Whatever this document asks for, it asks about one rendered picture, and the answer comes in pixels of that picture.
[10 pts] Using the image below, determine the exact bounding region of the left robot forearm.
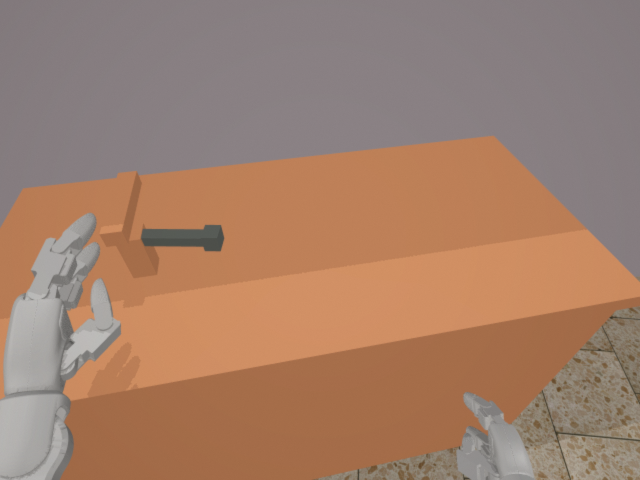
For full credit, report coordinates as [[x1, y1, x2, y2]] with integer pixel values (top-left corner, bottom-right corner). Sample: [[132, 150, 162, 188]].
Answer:
[[0, 390, 74, 480]]

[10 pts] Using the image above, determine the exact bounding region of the counter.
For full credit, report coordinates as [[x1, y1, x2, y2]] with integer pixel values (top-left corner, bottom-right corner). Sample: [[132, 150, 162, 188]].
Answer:
[[0, 136, 640, 480]]

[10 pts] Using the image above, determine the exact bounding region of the left robot hand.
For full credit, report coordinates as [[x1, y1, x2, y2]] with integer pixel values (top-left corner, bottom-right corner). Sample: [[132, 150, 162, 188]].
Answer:
[[3, 213, 121, 397]]

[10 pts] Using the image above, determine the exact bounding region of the right robot hand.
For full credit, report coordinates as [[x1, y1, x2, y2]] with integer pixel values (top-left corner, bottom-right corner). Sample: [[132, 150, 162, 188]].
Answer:
[[456, 392, 535, 480]]

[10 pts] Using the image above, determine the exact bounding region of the tap lever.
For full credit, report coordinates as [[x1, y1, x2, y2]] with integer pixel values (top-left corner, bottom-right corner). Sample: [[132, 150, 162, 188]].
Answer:
[[141, 225, 224, 251]]

